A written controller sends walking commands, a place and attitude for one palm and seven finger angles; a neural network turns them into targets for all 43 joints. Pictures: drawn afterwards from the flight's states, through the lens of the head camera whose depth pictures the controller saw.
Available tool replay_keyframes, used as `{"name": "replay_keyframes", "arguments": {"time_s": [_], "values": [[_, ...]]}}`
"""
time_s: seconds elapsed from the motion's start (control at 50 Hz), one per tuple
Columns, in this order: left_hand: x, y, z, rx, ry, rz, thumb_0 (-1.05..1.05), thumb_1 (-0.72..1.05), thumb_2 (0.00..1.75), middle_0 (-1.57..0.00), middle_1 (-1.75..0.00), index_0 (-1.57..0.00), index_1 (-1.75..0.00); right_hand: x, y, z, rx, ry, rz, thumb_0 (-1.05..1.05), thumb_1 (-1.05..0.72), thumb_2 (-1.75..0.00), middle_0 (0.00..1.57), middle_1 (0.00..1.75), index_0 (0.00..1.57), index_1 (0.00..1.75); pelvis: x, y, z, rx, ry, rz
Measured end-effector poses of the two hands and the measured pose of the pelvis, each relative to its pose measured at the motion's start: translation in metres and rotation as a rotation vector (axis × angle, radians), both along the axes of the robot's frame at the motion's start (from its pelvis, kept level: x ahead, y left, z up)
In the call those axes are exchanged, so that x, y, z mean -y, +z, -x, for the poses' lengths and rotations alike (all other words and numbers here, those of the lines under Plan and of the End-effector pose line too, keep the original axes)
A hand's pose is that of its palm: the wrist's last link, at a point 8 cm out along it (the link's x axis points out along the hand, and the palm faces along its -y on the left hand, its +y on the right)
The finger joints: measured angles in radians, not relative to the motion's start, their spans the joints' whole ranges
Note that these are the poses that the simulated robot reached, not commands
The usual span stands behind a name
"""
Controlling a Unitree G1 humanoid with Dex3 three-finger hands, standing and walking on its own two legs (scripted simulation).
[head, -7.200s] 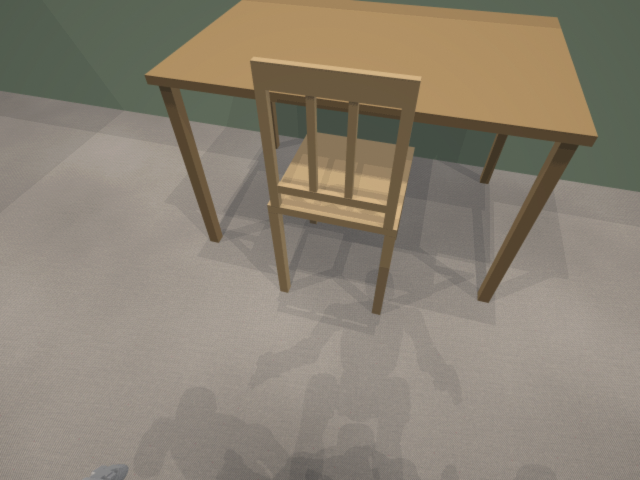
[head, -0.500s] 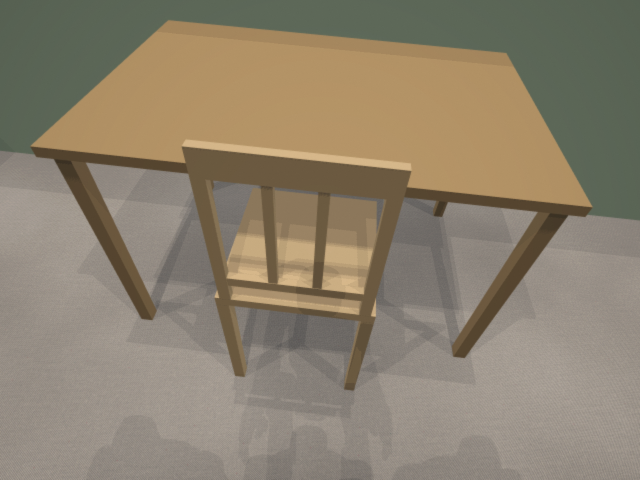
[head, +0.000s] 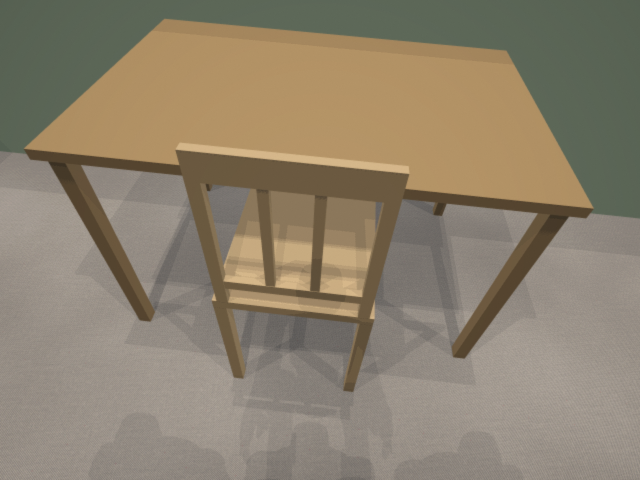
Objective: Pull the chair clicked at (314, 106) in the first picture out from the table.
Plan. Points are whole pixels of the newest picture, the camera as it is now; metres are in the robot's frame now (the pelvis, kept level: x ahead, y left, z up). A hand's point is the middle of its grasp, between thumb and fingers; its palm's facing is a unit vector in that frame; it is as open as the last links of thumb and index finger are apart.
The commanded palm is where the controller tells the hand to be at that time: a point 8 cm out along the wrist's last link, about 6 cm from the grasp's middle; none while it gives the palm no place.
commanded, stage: look again from close up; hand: left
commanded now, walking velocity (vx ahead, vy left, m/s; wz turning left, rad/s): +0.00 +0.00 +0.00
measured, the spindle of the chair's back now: (267, 241) +0.55 +0.14 -0.10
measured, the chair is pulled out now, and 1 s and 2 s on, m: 0.00 0.00 0.00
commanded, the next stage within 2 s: none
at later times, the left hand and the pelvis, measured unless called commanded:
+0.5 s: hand out of the picture -0.03 +0.15 -0.18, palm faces +0.05 -0.99 -0.14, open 7.4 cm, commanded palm none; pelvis +0.01 +0.00 +0.00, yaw +0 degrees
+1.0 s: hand out of the picture -0.02 +0.15 -0.18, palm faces +0.05 -0.99 -0.13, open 7.4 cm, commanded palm none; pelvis +0.02 +0.00 +0.00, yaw +0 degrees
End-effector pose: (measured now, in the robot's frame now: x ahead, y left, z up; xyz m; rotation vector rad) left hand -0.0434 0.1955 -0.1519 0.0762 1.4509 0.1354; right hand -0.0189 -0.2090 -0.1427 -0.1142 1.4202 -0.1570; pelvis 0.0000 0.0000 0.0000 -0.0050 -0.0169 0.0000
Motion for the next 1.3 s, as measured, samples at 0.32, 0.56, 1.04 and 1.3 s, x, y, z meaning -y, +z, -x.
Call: {"name": "replay_keyframes", "arguments": {"time_s": [0.32,0.56,1.04,1.3], "values": [[-0.001,0.000,-0.008,-0.002,0.001,0.002,0.00,0.91,0.90,-0.20,-0.30,-0.19,-0.30,-0.002,0.000,-0.007,-0.003,0.001,0.002,0.01,-0.92,-0.90,0.20,0.30,0.20,0.30,-0.002,0.000,-0.008,-0.001,-0.001,-0.002],[-0.004,0.001,-0.012,-0.010,0.001,-0.005,0.00,0.91,0.90,-0.20,-0.30,-0.19,-0.30,-0.005,0.000,-0.010,-0.006,-0.001,-0.003,0.01,-0.92,-0.90,0.20,0.30,0.20,0.30,-0.003,0.001,-0.014,-0.003,-0.003,-0.005],[-0.002,0.001,-0.017,-0.018,0.003,0.003,0.00,0.91,0.90,-0.20,-0.30,-0.19,-0.30,-0.006,0.000,-0.018,-0.005,-0.001,0.001,0.01,-0.91,-0.90,0.20,0.30,0.20,0.30,-0.004,0.001,-0.023,-0.003,-0.006,-0.007],[-0.003,0.002,-0.018,-0.028,0.000,-0.003,0.00,0.91,0.90,-0.20,-0.30,-0.19,-0.30,-0.007,-0.001,-0.017,-0.010,-0.007,-0.006,0.01,-0.91,-0.90,0.20,0.30,0.20,0.30,-0.003,0.001,-0.025,-0.006,-0.011,-0.010]]}}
